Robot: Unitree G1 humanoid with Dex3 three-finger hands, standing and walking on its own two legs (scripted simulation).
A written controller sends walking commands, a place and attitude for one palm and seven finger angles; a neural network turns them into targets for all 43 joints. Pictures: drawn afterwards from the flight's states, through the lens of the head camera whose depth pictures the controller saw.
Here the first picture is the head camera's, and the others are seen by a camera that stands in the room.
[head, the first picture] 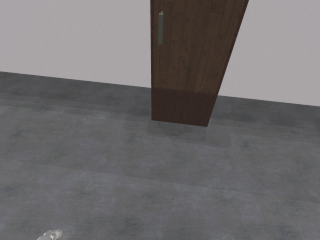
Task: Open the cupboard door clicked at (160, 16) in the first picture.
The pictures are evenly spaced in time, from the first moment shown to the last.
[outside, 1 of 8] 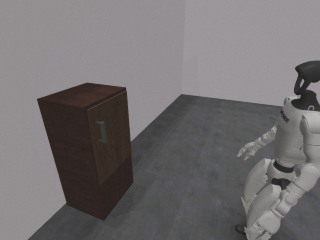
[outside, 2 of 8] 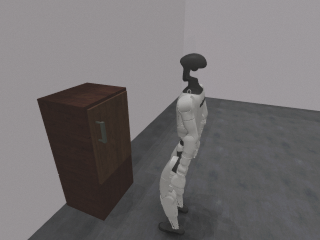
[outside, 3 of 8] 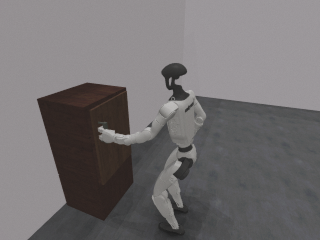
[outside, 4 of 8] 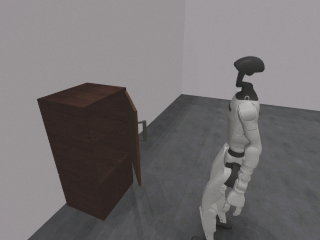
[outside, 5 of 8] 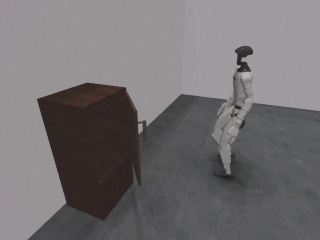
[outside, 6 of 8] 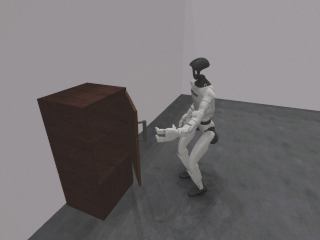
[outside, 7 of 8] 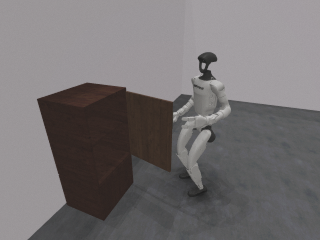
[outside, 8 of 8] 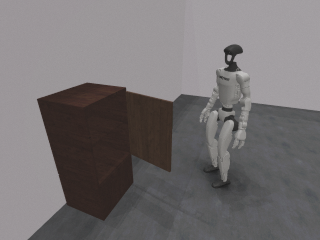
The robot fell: no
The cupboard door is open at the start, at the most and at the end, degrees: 0 80 77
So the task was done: yes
